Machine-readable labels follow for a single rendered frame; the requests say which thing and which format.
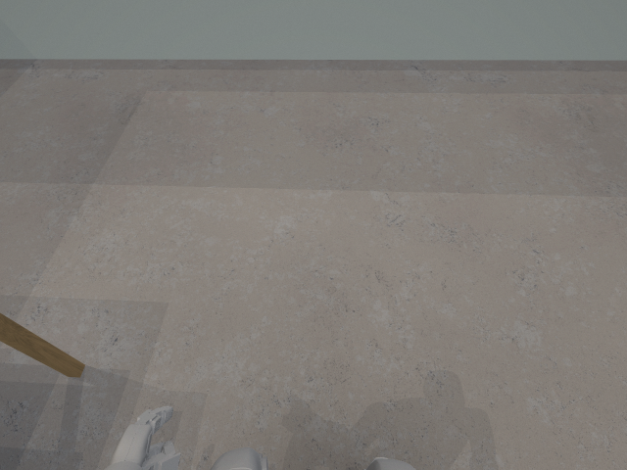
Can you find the robot left hand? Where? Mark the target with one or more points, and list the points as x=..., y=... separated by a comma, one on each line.
x=134, y=444

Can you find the robot left thigh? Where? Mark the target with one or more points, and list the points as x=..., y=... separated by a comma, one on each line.
x=244, y=458

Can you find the table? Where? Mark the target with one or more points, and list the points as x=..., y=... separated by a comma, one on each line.
x=19, y=338

